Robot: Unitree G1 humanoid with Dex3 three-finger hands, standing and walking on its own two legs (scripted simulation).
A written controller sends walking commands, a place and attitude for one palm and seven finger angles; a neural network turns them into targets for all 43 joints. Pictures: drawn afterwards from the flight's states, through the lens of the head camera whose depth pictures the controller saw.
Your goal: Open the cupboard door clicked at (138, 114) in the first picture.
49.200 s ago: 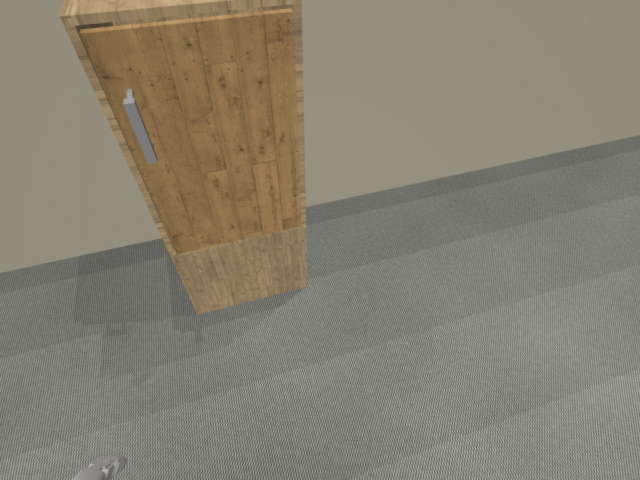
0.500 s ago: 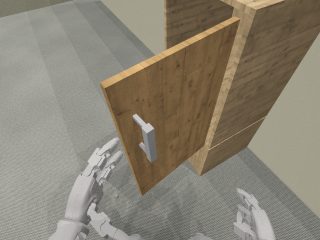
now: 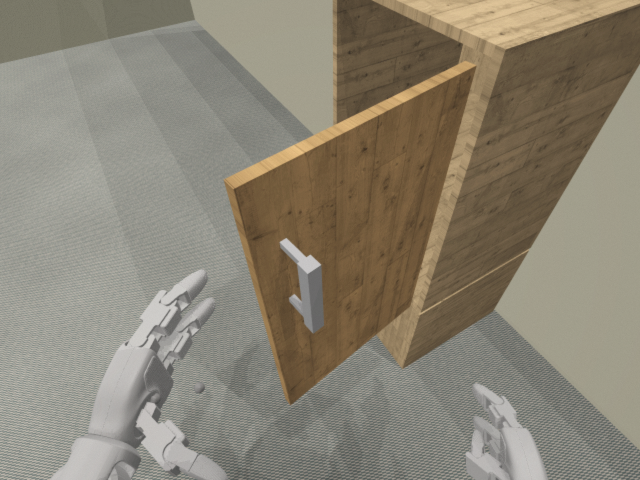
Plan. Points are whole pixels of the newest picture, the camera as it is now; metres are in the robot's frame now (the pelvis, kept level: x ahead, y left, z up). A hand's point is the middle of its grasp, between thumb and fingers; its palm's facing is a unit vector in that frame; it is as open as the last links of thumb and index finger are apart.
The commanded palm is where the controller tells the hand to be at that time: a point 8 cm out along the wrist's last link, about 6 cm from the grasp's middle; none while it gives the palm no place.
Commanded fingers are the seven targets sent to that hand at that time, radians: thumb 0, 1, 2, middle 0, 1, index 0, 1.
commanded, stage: draw the hand back to the body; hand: left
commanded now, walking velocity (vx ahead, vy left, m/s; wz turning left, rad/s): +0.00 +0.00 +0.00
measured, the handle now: (302, 287) +0.34 +0.05 +0.07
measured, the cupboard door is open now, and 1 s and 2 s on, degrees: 99 99 99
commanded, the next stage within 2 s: step back with the hand held close in 1.24 s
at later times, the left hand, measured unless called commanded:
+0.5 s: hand (87, 358) +0.20 +0.22 +0.15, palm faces +0.28 -0.89 -0.36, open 13.4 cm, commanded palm +0.16 +0.27 +0.18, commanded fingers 0.00 0.31 0.64 -0.18 -0.30 -0.18 -0.30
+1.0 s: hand (1, 308) +0.22 +0.27 +0.21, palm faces +0.46 -0.79 -0.41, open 7.9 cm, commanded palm +0.17 +0.31 +0.22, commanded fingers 0.00 0.90 0.90 -0.20 -0.30 -0.20 -0.30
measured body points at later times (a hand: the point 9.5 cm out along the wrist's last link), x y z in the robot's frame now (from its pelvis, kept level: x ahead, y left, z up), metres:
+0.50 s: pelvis +0.01 +0.01 +0.04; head +0.01 +0.00 +0.49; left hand +0.18 +0.27 +0.17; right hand +0.20 -0.19 -0.04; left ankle -0.01 +0.11 -0.69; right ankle +0.02 -0.11 -0.69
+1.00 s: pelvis +0.02 +0.01 +0.05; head +0.01 -0.01 +0.50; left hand +0.19 +0.31 +0.23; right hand +0.21 -0.21 -0.03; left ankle -0.01 +0.11 -0.69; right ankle +0.02 -0.11 -0.69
